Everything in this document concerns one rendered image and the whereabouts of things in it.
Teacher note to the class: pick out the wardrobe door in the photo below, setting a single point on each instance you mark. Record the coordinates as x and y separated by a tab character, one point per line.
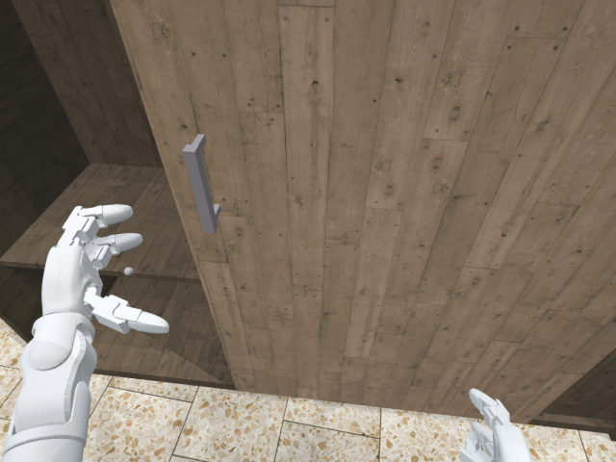
418	197
592	396

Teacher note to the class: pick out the robot left forearm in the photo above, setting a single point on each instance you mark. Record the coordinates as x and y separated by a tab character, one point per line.
50	418

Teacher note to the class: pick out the handle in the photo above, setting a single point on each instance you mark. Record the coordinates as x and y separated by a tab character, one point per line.
194	164

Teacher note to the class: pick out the left robot hand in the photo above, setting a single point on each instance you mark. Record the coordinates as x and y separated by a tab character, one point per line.
70	269

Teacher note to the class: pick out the right robot hand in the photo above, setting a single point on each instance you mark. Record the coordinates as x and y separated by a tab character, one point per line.
506	443

